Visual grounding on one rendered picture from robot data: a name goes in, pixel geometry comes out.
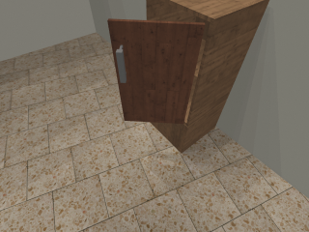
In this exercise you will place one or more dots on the cupboard door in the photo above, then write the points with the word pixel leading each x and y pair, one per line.
pixel 160 61

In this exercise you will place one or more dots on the handle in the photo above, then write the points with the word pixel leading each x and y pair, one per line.
pixel 121 64

